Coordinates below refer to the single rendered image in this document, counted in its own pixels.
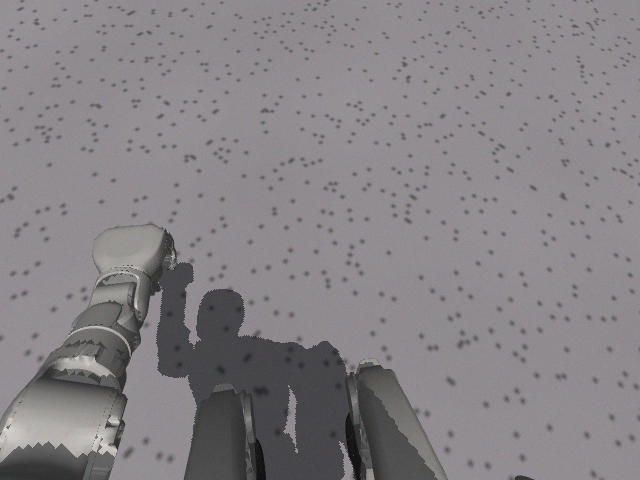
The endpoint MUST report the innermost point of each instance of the left robot hand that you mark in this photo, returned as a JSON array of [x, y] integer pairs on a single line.
[[141, 247]]

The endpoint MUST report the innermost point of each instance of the left robot arm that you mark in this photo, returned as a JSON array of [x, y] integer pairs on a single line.
[[66, 423]]

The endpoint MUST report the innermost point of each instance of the tin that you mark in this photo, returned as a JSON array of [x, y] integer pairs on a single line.
[[157, 275]]

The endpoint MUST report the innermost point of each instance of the right robot foot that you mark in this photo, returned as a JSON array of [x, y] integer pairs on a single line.
[[353, 449]]

